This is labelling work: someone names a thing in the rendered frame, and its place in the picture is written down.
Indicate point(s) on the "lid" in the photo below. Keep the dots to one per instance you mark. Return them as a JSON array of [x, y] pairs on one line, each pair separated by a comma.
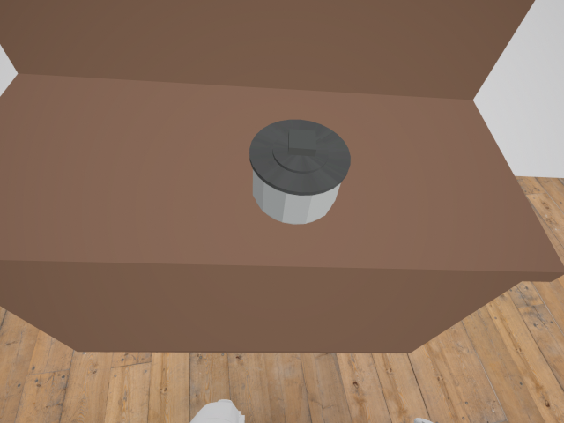
[[296, 174]]

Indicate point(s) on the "pot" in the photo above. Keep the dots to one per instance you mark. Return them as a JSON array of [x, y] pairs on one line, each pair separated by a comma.
[[292, 209]]

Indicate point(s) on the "table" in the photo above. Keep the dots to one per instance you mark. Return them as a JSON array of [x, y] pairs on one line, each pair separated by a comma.
[[127, 217]]

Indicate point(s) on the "robot left thigh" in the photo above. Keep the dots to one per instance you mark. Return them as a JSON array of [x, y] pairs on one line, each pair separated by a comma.
[[219, 412]]

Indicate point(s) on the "knob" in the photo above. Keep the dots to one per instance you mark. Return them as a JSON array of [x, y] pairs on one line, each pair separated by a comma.
[[302, 142]]

